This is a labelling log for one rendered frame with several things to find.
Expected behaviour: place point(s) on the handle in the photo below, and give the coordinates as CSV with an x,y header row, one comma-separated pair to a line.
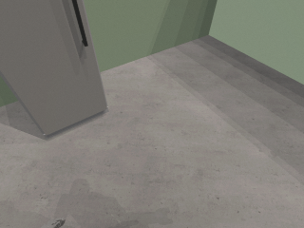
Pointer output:
x,y
80,23

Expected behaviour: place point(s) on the fridge door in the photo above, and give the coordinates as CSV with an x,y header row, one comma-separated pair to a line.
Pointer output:
x,y
43,58

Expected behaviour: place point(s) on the left robot hand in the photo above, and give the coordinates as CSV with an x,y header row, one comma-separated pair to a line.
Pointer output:
x,y
54,223

